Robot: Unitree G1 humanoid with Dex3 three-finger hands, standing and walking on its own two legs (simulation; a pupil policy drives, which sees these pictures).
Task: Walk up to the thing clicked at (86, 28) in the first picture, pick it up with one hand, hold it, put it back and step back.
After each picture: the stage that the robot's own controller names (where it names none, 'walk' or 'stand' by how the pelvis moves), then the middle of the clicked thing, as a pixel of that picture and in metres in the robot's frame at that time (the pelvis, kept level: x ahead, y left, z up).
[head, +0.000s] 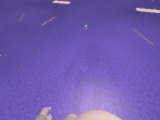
stand; (85, 27) +2.37 +0.29 -0.72
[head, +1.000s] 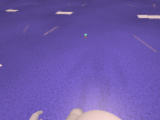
walk; (85, 36) +2.24 +0.40 -0.72
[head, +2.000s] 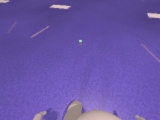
walk; (80, 42) +1.60 +0.40 -0.72
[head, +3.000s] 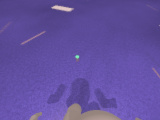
walk; (77, 58) +1.07 +0.32 -0.71
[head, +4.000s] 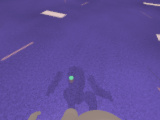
walk; (71, 79) +0.66 +0.26 -0.70
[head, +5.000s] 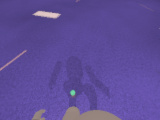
walk; (73, 93) +0.40 +0.21 -0.69
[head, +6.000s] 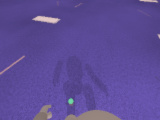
stand; (71, 102) +0.32 +0.22 -0.72
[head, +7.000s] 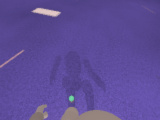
stand; (71, 99) +0.31 +0.19 -0.71
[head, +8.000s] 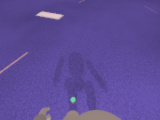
stand; (73, 100) +0.31 +0.19 -0.72
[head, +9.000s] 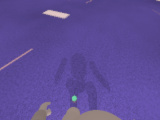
stand; (74, 99) +0.33 +0.17 -0.70
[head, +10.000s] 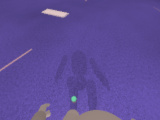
stand; (74, 99) +0.31 +0.17 -0.72
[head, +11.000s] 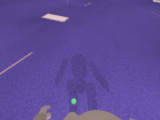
stand; (74, 102) +0.32 +0.18 -0.72
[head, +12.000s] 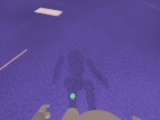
stand; (73, 96) +0.33 +0.20 -0.72
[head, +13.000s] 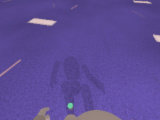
stand; (70, 106) +0.28 +0.21 -0.72
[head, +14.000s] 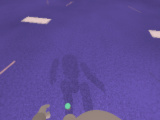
stand; (68, 106) +0.25 +0.24 -0.72
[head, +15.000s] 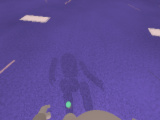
stand; (68, 105) +0.26 +0.23 -0.72
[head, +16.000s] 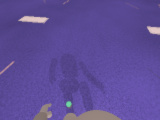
stand; (69, 104) +0.26 +0.23 -0.72
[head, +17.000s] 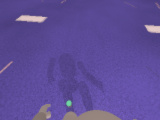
stand; (69, 104) +0.27 +0.23 -0.72
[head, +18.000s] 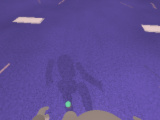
stand; (68, 104) +0.26 +0.24 -0.71
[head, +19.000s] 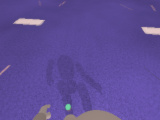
stand; (68, 107) +0.24 +0.23 -0.72
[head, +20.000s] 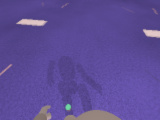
stand; (68, 107) +0.25 +0.23 -0.72
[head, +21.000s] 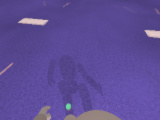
stand; (68, 107) +0.26 +0.23 -0.72
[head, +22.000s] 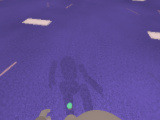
stand; (70, 106) +0.27 +0.22 -0.73
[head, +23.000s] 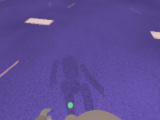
stand; (70, 106) +0.28 +0.22 -0.73
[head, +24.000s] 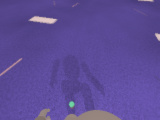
stand; (72, 105) +0.29 +0.19 -0.73
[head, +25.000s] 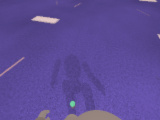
stand; (72, 104) +0.29 +0.18 -0.73
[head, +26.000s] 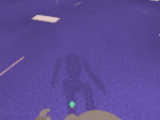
go down; (72, 105) +0.28 +0.19 -0.73
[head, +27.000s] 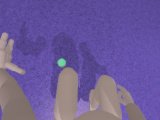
go down; (62, 63) +0.37 +0.24 -0.32
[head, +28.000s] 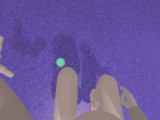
approach; (61, 63) +0.36 +0.26 -0.31
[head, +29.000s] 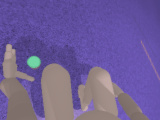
close in; (34, 63) +0.34 +0.29 -0.21
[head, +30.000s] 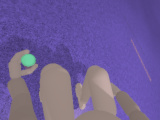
close; (29, 62) +0.34 +0.30 -0.21
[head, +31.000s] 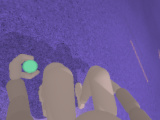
lift; (30, 67) +0.30 +0.29 -0.21
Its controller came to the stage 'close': yes
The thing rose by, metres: 0.00
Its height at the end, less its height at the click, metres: +0.00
